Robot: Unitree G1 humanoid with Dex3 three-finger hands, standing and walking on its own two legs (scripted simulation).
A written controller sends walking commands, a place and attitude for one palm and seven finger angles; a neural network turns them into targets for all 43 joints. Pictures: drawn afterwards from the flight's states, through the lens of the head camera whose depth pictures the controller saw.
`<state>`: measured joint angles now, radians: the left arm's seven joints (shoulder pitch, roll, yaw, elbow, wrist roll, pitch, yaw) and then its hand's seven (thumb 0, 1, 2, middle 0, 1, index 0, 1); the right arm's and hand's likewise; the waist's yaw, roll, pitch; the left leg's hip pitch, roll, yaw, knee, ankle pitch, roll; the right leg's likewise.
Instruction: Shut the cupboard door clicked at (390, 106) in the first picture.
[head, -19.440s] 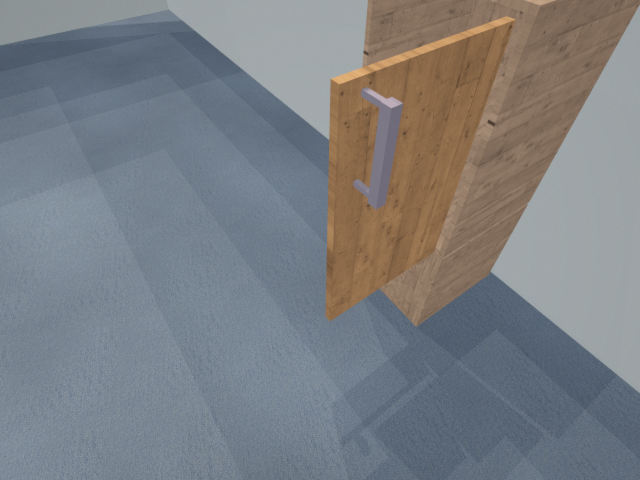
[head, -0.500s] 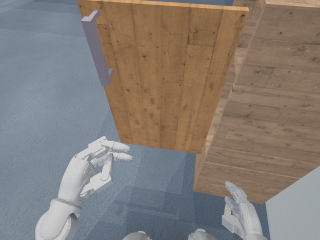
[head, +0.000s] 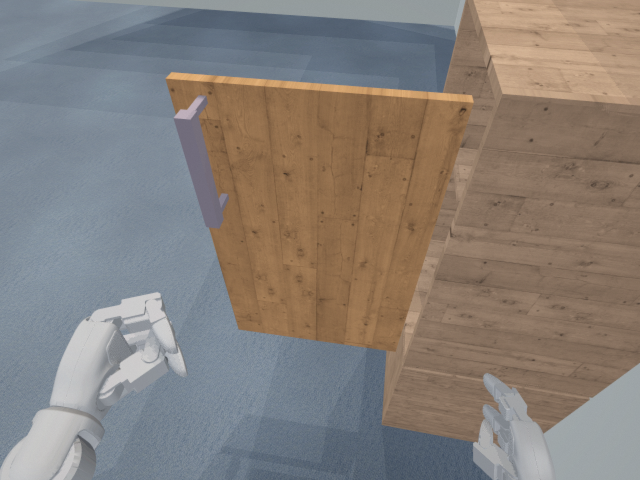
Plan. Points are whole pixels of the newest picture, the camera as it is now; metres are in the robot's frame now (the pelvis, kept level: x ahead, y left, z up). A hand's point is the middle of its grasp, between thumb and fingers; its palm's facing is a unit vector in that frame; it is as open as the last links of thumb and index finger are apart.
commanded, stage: raise the hand and make a fist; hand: left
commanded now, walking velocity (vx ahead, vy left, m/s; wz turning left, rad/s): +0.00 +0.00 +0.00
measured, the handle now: (207, 166) +0.46 +0.19 +0.17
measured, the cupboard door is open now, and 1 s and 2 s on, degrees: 91 91 91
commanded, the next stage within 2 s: bring the fist close to the handle in 0.72 s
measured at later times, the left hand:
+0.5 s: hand (145, 313) +0.23 +0.18 +0.17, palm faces -0.03 -1.00 -0.07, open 3.1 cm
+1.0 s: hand (165, 310) +0.24 +0.17 +0.16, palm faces -0.01 -0.99 -0.11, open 3.1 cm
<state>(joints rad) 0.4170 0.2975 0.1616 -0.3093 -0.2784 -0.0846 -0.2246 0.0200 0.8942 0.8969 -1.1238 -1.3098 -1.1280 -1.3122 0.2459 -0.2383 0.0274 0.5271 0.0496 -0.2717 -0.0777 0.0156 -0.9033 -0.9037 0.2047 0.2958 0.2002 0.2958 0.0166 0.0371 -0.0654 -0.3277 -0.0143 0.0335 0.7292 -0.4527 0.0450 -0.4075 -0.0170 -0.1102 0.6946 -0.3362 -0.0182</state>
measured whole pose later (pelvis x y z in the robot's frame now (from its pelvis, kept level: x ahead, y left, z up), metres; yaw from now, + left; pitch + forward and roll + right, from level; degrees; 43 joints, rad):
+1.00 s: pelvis -0.01 -0.03 +0.02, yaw +0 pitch -3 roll +0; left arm 0.13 0.33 0.23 -0.17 -0.30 0.09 -0.26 0.02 0.89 0.90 -1.30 -1.50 -1.30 -1.50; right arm 0.22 -0.25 0.07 0.64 0.07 -0.27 -0.10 0.02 -0.90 -0.90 0.21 0.30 0.20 0.30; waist 0.03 0.05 -0.01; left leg -0.14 0.00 0.02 0.54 -0.34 0.01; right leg -0.23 0.00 -0.12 0.53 -0.25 -0.05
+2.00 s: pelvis +0.01 -0.01 +0.02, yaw -1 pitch +1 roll +0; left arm -0.31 0.29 0.22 0.28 -0.24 0.05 -0.23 0.02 0.90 0.90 -1.30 -1.50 -1.30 -1.50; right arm 0.25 -0.26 0.04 0.66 0.06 -0.16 -0.08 0.01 -0.90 -0.90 0.21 0.30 0.20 0.30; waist 0.00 0.06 -0.03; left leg -0.15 -0.02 0.05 0.47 -0.34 0.04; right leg -0.26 -0.01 -0.09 0.50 -0.25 -0.02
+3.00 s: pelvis -0.01 -0.02 +0.01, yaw -1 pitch +5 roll +0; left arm -0.81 0.48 0.26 0.99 -0.21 -0.15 -0.44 0.02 0.90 0.90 -1.30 -1.50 -1.31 -1.50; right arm 0.34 -0.32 0.04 0.72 0.05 -0.14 -0.10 0.01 -0.90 -0.90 0.21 0.30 0.20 0.30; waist -0.10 0.03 -0.01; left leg -0.31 -0.01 0.04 0.56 -0.34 0.02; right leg -0.41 -0.01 -0.10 0.56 -0.24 -0.05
